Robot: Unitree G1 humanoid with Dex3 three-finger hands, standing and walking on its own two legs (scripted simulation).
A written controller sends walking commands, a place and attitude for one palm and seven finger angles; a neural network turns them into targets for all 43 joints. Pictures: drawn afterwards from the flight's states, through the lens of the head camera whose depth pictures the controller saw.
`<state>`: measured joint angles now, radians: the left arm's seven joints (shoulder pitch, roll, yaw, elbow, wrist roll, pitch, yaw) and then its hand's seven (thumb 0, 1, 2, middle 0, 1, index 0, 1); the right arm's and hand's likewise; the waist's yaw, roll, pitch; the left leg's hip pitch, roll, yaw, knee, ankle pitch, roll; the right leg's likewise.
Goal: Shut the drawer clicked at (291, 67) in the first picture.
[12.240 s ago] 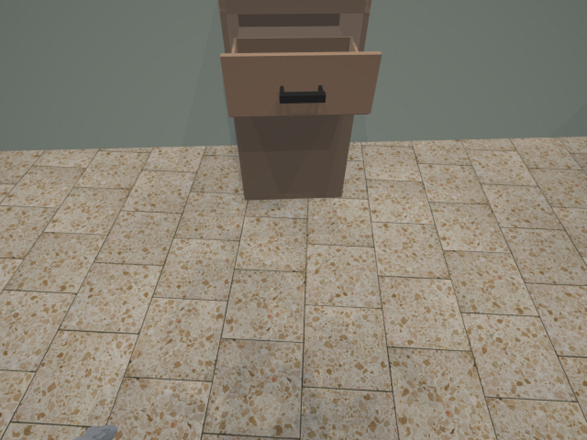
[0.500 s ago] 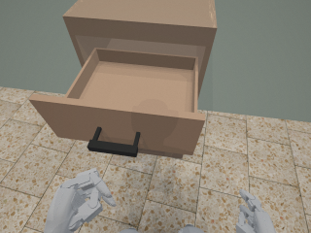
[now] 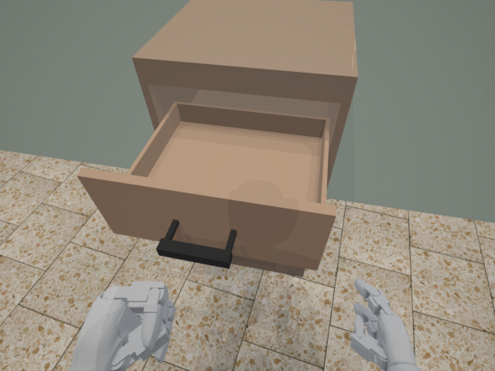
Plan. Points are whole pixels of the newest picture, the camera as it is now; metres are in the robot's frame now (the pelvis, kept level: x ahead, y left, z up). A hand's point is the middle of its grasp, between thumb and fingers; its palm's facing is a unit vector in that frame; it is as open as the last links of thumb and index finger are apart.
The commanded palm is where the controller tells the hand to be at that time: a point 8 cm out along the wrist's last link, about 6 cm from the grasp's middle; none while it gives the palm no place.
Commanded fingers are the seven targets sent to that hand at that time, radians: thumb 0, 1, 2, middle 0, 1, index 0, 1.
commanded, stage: raise the hand and make a fist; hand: left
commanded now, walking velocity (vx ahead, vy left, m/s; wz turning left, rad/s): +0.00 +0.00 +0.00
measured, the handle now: (198, 242) +0.33 +0.12 +0.02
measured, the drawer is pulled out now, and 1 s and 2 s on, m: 0.30 0.30 0.30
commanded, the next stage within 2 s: bring the fist close to the handle in 0.40 s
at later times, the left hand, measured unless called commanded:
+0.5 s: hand (169, 341) +0.14 +0.10 +0.12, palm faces -0.12 -0.99 -0.04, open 3.3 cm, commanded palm +0.11 +0.16 +0.12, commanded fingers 0.00 0.90 0.90 -1.40 -1.60 -1.40 -1.60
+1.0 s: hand (187, 319) +0.18 +0.10 +0.07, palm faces -0.14 -0.99 -0.02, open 3.3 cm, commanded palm +0.16 +0.16 +0.07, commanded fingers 0.00 0.90 0.90 -1.40 -1.60 -1.40 -1.60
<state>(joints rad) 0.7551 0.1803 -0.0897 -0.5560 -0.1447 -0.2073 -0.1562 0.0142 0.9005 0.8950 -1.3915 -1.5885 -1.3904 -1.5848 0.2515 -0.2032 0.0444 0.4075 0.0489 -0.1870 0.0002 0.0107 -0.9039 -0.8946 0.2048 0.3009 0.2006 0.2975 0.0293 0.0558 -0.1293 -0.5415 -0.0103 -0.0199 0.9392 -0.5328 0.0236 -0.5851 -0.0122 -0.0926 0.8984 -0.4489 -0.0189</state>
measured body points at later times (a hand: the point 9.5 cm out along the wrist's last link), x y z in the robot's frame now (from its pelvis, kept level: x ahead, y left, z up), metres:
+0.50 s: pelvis -0.01 +0.00 +0.00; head +0.00 -0.02 +0.45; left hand +0.14 +0.16 +0.13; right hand +0.19 -0.22 -0.05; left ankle -0.03 +0.10 -0.69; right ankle +0.00 -0.11 -0.69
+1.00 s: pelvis -0.01 -0.01 -0.01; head +0.02 -0.02 +0.44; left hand +0.18 +0.15 +0.08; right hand +0.16 -0.24 -0.07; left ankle -0.03 +0.10 -0.69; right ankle +0.00 -0.11 -0.69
